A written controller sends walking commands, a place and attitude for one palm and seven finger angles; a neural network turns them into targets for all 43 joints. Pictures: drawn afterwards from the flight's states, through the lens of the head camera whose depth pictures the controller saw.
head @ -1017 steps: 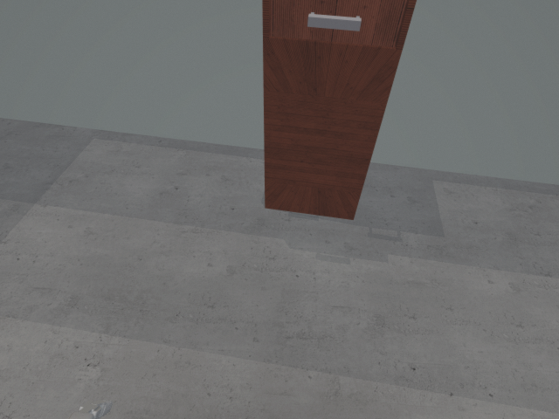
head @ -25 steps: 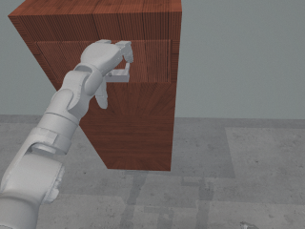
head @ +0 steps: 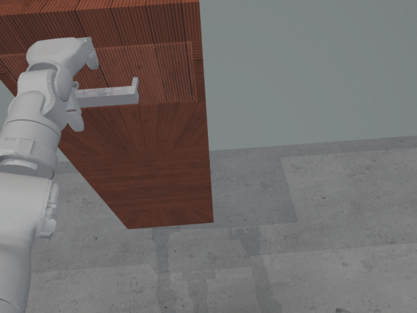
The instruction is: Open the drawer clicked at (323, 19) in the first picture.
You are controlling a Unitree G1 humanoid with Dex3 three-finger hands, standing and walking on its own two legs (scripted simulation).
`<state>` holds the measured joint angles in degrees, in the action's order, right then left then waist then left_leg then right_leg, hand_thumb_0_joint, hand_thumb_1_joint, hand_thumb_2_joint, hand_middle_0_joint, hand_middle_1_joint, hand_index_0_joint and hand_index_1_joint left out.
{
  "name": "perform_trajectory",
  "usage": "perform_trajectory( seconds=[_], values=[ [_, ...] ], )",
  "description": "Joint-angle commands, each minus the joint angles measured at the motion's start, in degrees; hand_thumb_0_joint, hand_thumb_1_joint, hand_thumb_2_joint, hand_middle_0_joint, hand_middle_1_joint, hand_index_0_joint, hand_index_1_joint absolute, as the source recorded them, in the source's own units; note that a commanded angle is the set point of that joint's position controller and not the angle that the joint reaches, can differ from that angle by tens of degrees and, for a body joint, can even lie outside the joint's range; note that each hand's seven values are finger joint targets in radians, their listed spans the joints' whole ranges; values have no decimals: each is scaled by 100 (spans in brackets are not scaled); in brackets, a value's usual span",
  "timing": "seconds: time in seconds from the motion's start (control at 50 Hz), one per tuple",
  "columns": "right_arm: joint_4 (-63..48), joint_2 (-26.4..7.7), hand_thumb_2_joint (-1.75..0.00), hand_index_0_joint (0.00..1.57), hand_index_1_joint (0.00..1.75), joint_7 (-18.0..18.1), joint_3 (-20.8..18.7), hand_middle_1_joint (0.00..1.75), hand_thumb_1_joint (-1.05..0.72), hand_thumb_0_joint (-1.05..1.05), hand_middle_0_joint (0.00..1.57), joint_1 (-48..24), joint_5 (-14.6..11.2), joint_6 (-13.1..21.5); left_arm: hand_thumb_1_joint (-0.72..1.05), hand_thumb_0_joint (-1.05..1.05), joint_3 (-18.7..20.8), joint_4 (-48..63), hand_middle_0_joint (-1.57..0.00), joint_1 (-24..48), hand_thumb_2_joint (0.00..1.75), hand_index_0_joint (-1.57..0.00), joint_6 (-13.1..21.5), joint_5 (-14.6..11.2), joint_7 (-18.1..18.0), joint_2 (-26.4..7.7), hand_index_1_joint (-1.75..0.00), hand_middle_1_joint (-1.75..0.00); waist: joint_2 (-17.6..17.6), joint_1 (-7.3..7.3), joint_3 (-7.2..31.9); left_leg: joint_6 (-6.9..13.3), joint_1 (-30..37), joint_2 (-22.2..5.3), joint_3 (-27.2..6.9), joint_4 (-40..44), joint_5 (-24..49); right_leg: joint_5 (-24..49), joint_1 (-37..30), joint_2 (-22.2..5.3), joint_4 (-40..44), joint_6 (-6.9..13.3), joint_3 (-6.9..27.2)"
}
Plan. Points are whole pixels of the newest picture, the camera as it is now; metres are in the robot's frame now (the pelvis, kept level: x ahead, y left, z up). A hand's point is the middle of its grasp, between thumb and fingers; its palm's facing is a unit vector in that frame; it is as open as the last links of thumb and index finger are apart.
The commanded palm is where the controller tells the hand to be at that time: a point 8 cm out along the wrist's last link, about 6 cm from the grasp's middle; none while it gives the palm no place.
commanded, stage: move the hooked fingers above the handle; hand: left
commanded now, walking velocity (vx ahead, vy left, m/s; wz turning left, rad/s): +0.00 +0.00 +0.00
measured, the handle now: (103, 90) +0.55 +0.20 +0.12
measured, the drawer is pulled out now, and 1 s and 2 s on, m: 0.00 0.00 0.00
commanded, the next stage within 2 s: none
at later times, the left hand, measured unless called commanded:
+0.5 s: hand (103, 77) +0.52 +0.17 +0.18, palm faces +0.05 +0.01 -1.00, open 13.2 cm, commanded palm +0.51 +0.22 +0.25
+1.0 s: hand (102, 77) +0.51 +0.18 +0.18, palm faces +0.04 +0.00 -1.00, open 13.5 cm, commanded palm +0.50 +0.24 +0.25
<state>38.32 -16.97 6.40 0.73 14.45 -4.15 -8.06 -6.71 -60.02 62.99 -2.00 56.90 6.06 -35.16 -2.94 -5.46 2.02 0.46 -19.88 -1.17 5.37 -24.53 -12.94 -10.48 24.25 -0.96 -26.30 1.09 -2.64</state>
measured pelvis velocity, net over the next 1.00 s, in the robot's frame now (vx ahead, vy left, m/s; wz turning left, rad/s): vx -0.01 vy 0.00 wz -0.02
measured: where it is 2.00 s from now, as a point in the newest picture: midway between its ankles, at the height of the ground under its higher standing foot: outside the picture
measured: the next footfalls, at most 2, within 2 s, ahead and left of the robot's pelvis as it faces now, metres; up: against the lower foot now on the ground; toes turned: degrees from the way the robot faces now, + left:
none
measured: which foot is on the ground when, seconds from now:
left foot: down 0.00-1.00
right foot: down 0.00-1.00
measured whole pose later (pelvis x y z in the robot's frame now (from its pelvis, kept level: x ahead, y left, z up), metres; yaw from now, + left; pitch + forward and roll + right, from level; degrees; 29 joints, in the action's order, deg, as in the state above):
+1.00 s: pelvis -0.01 +0.00 +0.00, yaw -1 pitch +10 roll +1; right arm 40.2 -18.3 6.5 -0.6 17.9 -3.5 -5.8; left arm -4.3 -60.0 63.8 4.7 59.0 -0.9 -32.9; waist -3.1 -7.1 2.4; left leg 0.7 -22.9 -1.7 6.5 -26.7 -13.2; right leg -9.5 27.2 -0.4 -27.0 0.9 -1.4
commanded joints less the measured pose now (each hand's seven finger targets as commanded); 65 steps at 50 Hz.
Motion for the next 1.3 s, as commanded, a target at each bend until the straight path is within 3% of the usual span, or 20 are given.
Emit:
perform_trajectory(
  seconds=[0.0, 0.04, 0.08, 0.14, 0.2, 0.24, 0.32, 0.46, 0.54, 0.68, 0.74, 0.76, 0.84, 0.88, 0.94, 0.98, 1.04, 1.08, 1.16, 1.28],
  values=[
    [-529, -685, -90, 20, 30, 16, -401, 30, -90, 0, 20, 359, 56, 324, -50, 0, -162, 1800, -30, 3083, 30, -30, 683, -143, -6, -729, -120, -120, 92, -149, 2239, 259, 521, 183, -251, 27, 449, 510, -1145, -36, 307, -41, 435],
    [-466, -672, -90, 20, 30, -9, -451, 30, -90, 0, 20, 511, 60, 401, -50, 0, -334, 2129, -30, 3282, 30, -30, 942, -340, -5, -409, -120, -120, 161, -269, 2260, 284, 780, 192, -341, -65, 668, 597, -941, 13, 331, -24, 401],
    [-365, -698, -90, 20, 30, -35, -481, 30, -90, 0, 20, 609, 76, 441, -50, 0, -238, 2370, -30, 3458, 30, -30, 1086, -469, -133, -472, -120, -120, -80, -259, 2300, 266, 919, 235, -419, -72, 720, 551, -746, 69, 323, -2, 351],
    [-213, -733, -90, 20, 30, -93, -489, 30, -90, 0, 20, 782, 135, 494, -50, 0, 260, 2508, -30, 3680, 30, -30, 1154, -532, -503, -974, -120, -120, -183, -159, 2625, 220, 932, 260, -450, -138, 1165, 818, -893, 122, 226, 63, 296],
    [-135, -714, -90, 20, 30, -209, -408, 30, -90, 0, 20, 798, 169, 425, -50, 0, 786, 1924, -30, 3502, 30, -30, 833, -302, -1000, -1512, -120, -120, -167, 37, 2534, 134, 433, 271, -445, -76, 1390, 1060, -1067, 165, 41, 103, 198],
    [-143, -734, -90, 20, 30, -280, -369, 30, -90, 0, 20, 680, 177, 392, -50, 0, 848, 1577, -30, 3391, 30, -30, 474, -153, -1207, -1551, -120, -120, -18, 99, 2474, 107, 215, 247, -394, -81, 1587, 1249, -1211, 161, -25, 109, 174],
    [-118, -736, -90, 20, 30, -320, -347, 30, -90, 0, 20, 562, 156, 332, -50, 0, 791, 1338, -30, 3698, 30, -30, -26, 76, -1403, -1680, -120, -120, 209, 25, 2463, 118, 132, 204, -329, -15, 1291, 1031, -1168, 155, -13, 41, 154],
    [-271, -674, -90, 20, 30, -177, -241, 30, -90, 0, 20, 317, 145, 275, -50, 0, 909, 916, -30, 3906, 30, -30, -275, 308, -1281, -2036, -120, -120, 445, 78, 2650, 176, 10, 199, -296, 61, 943, 859, -1496, 61, 14, -22, 260],
    [-381, -675, -90, 20, 30, -55, -207, 30, -90, 0, 20, 281, 80, 296, -50, 0, 706, 535, -30, 3818, 30, -30, -202, 212, -1032, -1803, -120, -120, 949, -70, 2219, 210, -162, 181, -297, 168, 367, 370, -1344, 26, 158, -97, 270],
    [-461, -701, -90, 20, 30, 56, -209, 30, -90, 0, 20, 367, 76, 405, -50, 0, 790, 536, -30, 3645, 30, -30, 168, 365, -942, -2149, -120, -120, 665, 8, 2124, 204, -395, 159, -237, 116, 21, 43, -1295, -43, 180, -95, 415],
    [-531, -694, -90, 20, 30, 49, -266, 30, -90, 0, 20, 419, 78, 427, -50, 0, 920, 912, -30, 3710, 30, -30, 305, 316, -983, -2229, -120, -120, 604, 45, 2522, 212, -279, 174, -220, 54, 275, 284, -1521, -25, 138, -76, 437],
    [-506, -709, -90, 20, 30, 38, -284, 30, -90, 0, 20, 433, 94, 429, -50, 0, 963, 958, -30, 3745, 30, -30, 314, 307, -1021, -2330, -120, -120, 372, 67, 2502, 203, -265, 163, -189, 57, 242, 284, -1483, -43, 164, -73, 472],
    [-488, -728, -90, 20, 30, 28, -305, 30, -90, 0, 20, 402, 77, 422, -50, 0, 957, 1008, -30, 3567, 30, -30, 253, 244, -1070, -2316, -120, -120, 418, 103, 2504, 195, -322, 159, -160, 60, 282, 316, -1628, -53, 215, -61, 516],
    [-446, -775, -90, 20, 30, 34, -308, 30, -90, 0, 20, 391, 72, 420, -50, 0, 1151, 1084, -30, 3449, 30, -30, 235, 237, -1110, -2623, -120, -120, 426, 187, 2530, 200, -378, 164, -143, 76, 245, 308, -1745, -71, 246, -71, 550],
    [-434, -767, -90, 20, 30, 42, -309, 30, -90, 0, 20, 298, 55, 412, -50, 0, 1033, 1155, -30, 3506, 30, -30, 194, 173, -1091, -2495, -120, -120, 360, 157, 2495, 186, -327, 141, -132, 94, 300, 345, -1792, -93, 290, -54, 583],
    [-431, -786, -90, 20, 30, 58, -294, 30, -90, 0, 20, 279, 53, 398, -50, 0, 1200, 1220, -30, 3370, 30, -30, 194, 184, -1096, -2763, -120, -120, 303, 265, 2591, 193, -334, 161, -120, 111, 331, 411, -1928, -92, 283, -58, 589],
    [-438, -779, -90, 20, 30, 81, -284, 30, -90, 0, 20, 167, 31, 382, -50, 0, 1195, 1234, -30, 3252, 30, -30, 174, 106, -1051, -2729, -120, -120, 571, 252, 2555, 194, -336, 140, -101, 91, 414, 545, -2081, -131, 303, -70, 639],
    [-424, -788, -90, 20, 30, 105, -248, 30, -90, 0, 20, 116, 17, 369, -50, 0, 1113, 1094, -30, 3096, 30, -30, 127, 90, -1026, -2696, -120, -120, 564, 244, 2302, 193, -399, 141, -96, 123, 283, 447, -1950, -141, 349, -87, 630],
    [-443, -791, -90, 20, 30, 126, -221, 30, -90, 0, 20, 83, 7, 360, -50, 0, 1211, 1198, -30, 3077, 30, -30, 181, 83, -995, -2848, -120, -120, 562, 292, 2479, 196, -307, 142, -107, 128, 404, 538, -2031, -126, 311, -94, 597],
    [-466, -758, -90, 20, 30, 117, -200, 30, -90, 0, 20, 45, 10, 333, -50, 0, 1079, 1187, -30, 3089, 30, -30, 154, 69, -984, -2615, -120, -120, 524, 266, 2327, 177, -168, 148, -105, 163, 585, 707, -1842, -58, 287, -89, 451]
  ],
)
